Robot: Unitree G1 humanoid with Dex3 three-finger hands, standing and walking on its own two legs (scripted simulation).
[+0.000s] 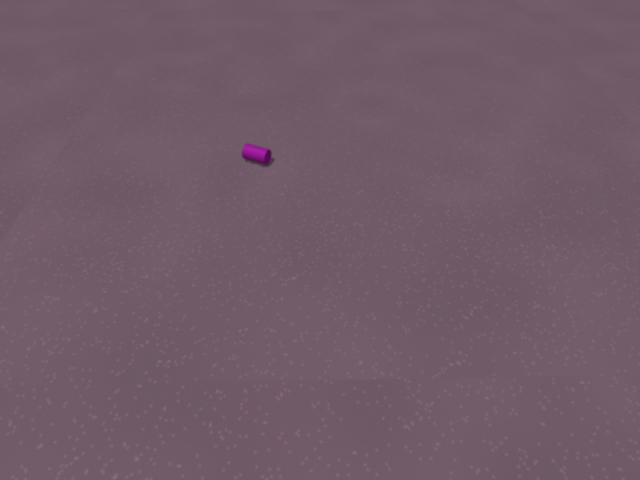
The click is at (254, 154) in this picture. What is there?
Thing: lying can
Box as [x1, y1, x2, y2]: [242, 144, 270, 164]
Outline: 244,145 242,150 242,156 244,158 265,164 269,161 269,149 250,144
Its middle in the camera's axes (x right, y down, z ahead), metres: -0.31 -0.44 +1.95
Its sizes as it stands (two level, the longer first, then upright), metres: 0.125 0.077 0.077
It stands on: the floor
